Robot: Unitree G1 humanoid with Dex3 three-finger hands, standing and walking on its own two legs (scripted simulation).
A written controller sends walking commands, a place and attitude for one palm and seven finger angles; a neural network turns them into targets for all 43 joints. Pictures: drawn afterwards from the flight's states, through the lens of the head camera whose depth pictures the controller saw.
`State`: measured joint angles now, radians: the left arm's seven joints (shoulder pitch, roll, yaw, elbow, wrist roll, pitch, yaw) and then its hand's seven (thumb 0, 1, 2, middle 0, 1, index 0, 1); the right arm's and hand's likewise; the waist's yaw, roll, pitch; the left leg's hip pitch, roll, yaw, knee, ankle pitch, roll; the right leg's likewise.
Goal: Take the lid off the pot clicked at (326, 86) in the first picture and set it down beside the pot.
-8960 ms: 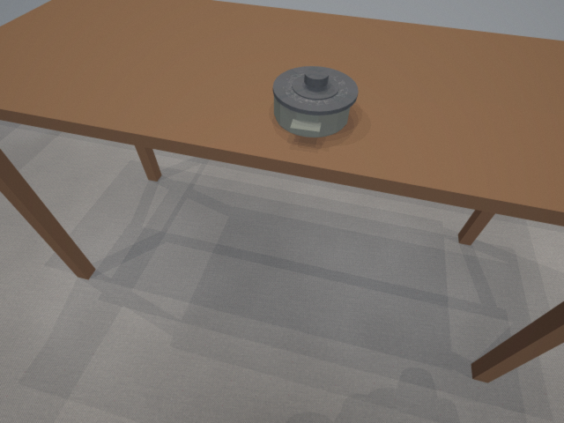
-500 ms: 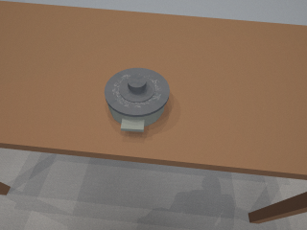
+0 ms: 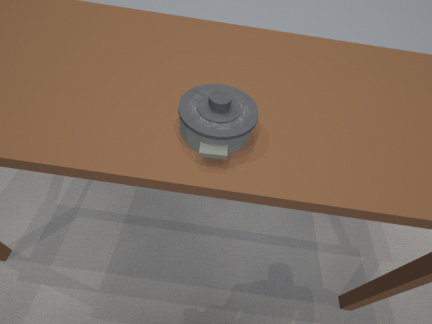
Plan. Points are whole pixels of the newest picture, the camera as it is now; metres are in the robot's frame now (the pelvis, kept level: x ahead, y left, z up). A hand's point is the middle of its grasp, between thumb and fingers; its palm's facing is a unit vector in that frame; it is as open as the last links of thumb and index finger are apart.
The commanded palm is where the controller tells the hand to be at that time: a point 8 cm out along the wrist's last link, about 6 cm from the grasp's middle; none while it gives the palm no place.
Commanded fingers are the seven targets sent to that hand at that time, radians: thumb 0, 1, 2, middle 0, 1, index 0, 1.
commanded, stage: come to a stop and stand still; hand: left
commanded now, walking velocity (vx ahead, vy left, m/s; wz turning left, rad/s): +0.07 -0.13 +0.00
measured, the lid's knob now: (220, 100) +0.49 +0.04 +0.15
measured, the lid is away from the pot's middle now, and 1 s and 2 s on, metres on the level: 0.00 0.00 0.00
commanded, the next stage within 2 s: look again from close up in 0.62 s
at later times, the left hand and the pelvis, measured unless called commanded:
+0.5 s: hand out of the picture +0.00 +0.13 -0.18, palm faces +0.01 -0.98 -0.18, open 7.3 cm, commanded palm none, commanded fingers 0.00 0.90 0.90 -0.20 -0.30 -0.20 -0.30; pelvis -0.02 -0.05 +0.00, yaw +0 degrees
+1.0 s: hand out of the picture -0.02 +0.16 -0.19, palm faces +0.06 -0.98 -0.20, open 7.4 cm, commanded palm none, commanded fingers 0.00 0.90 0.90 -0.20 -0.30 -0.20 -0.30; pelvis -0.03 -0.02 -0.01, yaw +0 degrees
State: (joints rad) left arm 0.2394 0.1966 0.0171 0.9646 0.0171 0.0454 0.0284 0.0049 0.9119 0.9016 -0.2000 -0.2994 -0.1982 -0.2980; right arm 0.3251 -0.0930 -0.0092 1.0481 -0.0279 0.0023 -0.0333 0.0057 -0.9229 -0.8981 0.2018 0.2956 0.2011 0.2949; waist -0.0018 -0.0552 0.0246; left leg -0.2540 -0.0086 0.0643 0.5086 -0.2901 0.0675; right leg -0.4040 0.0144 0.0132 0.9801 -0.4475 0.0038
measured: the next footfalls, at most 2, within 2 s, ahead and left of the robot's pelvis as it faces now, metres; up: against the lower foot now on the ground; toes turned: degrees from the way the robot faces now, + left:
right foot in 0.24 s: -0.03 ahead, -0.15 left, +0.00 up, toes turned -2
